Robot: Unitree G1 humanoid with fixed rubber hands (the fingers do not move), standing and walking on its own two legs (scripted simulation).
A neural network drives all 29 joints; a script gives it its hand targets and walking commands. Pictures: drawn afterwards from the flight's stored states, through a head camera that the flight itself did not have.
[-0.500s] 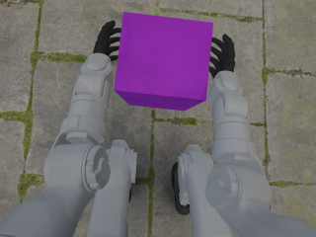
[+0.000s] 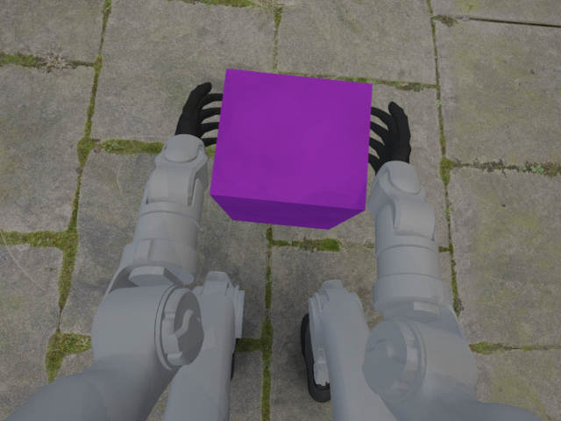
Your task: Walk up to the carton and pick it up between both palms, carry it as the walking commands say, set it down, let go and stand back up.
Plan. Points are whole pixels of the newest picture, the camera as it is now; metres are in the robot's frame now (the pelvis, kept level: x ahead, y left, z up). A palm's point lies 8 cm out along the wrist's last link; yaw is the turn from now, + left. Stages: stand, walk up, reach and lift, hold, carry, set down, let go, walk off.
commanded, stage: reach and lift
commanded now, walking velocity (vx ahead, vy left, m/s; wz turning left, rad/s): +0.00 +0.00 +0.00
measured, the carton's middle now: (288, 165) +0.48 +0.01 -0.14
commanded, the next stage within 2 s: none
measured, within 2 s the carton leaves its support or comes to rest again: neither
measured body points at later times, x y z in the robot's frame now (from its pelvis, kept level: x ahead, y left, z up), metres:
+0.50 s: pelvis +0.02 +0.00 +0.06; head +0.23 +0.04 +0.46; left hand +0.48 +0.14 +0.00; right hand +0.46 -0.13 +0.01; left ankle +0.11 +0.11 -0.49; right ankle +0.08 -0.13 -0.49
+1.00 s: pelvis +0.04 +0.00 +0.13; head +0.20 +0.03 +0.54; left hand +0.46 +0.14 +0.07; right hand +0.44 -0.14 +0.09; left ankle +0.11 +0.11 -0.49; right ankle +0.08 -0.13 -0.49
